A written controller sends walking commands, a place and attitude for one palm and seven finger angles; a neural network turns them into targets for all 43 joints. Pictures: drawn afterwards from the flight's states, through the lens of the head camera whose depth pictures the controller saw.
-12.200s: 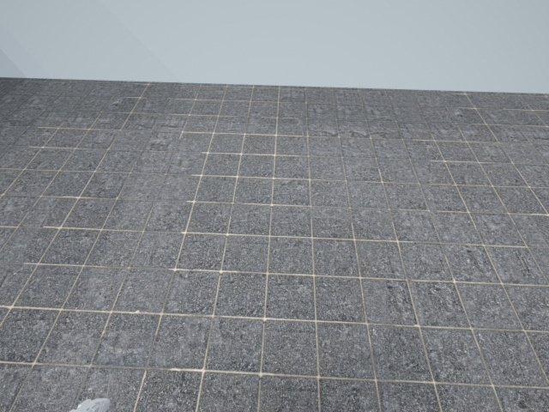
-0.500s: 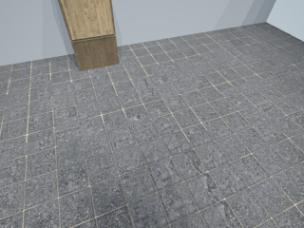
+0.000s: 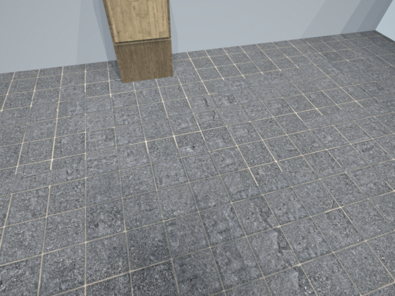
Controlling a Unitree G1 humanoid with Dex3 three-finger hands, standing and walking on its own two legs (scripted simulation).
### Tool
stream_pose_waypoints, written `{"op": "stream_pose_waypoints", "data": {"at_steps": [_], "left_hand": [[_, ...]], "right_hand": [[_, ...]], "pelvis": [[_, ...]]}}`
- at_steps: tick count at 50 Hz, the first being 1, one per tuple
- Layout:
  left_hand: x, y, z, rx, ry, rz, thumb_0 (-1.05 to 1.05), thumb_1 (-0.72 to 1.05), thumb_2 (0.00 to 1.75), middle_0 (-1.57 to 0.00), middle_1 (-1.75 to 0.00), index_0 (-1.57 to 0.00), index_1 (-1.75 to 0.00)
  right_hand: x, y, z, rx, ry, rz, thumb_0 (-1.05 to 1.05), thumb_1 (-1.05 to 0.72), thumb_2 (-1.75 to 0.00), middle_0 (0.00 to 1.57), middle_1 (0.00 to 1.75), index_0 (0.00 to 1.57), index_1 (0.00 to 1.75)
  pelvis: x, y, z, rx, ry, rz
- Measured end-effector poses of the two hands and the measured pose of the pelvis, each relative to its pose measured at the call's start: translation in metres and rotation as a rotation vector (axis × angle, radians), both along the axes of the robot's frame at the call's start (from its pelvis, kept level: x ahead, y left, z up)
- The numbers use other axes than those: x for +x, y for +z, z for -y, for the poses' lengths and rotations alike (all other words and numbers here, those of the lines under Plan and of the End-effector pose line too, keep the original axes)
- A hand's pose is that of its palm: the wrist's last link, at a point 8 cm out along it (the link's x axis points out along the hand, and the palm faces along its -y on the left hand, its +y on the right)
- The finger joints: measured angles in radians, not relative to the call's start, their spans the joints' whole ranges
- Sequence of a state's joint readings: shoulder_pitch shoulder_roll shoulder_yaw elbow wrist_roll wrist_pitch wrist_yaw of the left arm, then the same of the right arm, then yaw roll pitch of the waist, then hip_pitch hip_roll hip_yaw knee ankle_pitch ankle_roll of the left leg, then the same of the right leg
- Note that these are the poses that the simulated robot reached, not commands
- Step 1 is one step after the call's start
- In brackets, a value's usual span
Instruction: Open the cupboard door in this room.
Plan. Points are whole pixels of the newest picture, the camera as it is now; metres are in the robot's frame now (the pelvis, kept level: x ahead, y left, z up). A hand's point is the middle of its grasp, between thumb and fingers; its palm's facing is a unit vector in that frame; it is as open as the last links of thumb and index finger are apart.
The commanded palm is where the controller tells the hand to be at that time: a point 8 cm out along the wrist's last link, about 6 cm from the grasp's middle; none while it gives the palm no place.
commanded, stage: stand and wait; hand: left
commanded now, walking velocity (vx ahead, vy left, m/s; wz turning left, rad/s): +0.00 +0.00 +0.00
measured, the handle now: out of the picture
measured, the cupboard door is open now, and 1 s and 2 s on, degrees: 0 0 0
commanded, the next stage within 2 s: turn or walk to find it in 0.02 s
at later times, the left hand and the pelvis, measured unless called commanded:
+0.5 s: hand out of the picture +0.03 +0.20 -0.17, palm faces +0.17 -0.96 -0.23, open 7.4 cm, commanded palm none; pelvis -0.01 -0.01 +0.00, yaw +9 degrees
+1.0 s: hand out of the picture -0.09 +0.15 -0.17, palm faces +0.42 -0.88 -0.24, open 7.4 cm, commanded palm none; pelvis -0.03 -0.04 +0.00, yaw +24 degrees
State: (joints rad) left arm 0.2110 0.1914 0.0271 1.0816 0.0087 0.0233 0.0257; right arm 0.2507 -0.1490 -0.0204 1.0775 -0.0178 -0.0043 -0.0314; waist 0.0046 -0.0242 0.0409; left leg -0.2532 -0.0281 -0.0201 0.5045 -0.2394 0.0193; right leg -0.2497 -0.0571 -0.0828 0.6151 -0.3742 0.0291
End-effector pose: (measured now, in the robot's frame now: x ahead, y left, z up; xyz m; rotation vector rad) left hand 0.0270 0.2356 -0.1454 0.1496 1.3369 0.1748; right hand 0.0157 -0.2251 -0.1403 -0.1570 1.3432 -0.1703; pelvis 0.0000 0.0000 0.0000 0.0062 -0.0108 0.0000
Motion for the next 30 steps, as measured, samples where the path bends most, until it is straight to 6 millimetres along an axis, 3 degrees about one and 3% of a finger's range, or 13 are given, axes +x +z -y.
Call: {"op": "stream_pose_waypoints", "data": {"at_steps": [8, 18, 24, 30], "left_hand": [[-0.008, 0.009, 0.011, 0.021, 0.013, 0.012, 0.00, 0.90, 0.89, -0.20, -0.29, -0.20, -0.30], [-0.018, -0.013, -0.003, -0.011, 0.096, 0.017, 0.00, 0.90, 0.89, -0.20, -0.29, -0.20, -0.30], [-0.011, 0.004, -0.011, 0.024, 0.110, 0.047, 0.01, 0.90, 0.89, -0.20, -0.29, -0.20, -0.30], [0.001, 0.024, -0.003, 0.074, 0.146, 0.156, 0.01, 0.90, 0.89, -0.19, -0.29, -0.20, -0.30]], "right_hand": [[0.010, -0.009, 0.011, 0.035, 0.008, 0.012, 0.01, -0.92, -0.90, 0.20, 0.30, 0.20, 0.30], [0.016, -0.007, 0.011, -0.020, 0.081, -0.017, 0.01, -0.91, -0.90, 0.20, 0.30, 0.20, 0.30], [0.022, 0.002, 0.012, -0.014, 0.125, -0.004, 0.01, -0.91, -0.90, 0.20, 0.30, 0.20, 0.30], [0.034, -0.002, 0.032, 0.005, 0.184, 0.001, 0.01, -0.90, -0.90, 0.20, 0.30, 0.20, 0.30]], "pelvis": [[0.001, 0.000, 0.009, -0.001, 0.020, 0.016], [-0.004, -0.012, -0.002, -0.008, 0.095, 0.020], [-0.012, -0.001, 0.005, -0.019, 0.147, -0.014], [-0.019, 0.001, 0.026, -0.020, 0.218, -0.024]]}}
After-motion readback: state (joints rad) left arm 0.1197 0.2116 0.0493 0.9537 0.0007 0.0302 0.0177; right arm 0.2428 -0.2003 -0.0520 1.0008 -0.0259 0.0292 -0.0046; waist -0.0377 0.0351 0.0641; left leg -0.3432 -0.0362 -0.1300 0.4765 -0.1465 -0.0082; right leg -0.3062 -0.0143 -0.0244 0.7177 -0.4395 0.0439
